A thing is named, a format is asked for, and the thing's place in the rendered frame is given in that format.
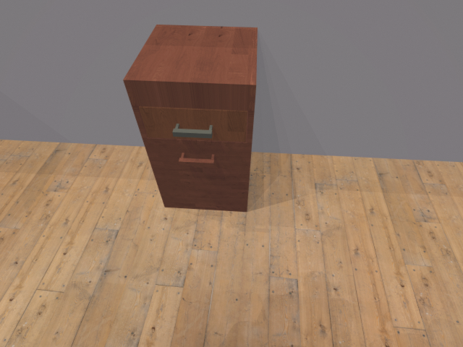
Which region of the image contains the cabinet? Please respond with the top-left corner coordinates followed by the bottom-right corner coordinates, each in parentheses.
top-left (123, 25), bottom-right (258, 212)

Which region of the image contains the drawer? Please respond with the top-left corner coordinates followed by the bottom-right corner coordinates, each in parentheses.
top-left (139, 106), bottom-right (247, 142)

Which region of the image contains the handle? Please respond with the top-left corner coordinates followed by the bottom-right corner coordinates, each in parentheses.
top-left (172, 124), bottom-right (213, 138)
top-left (179, 158), bottom-right (214, 167)

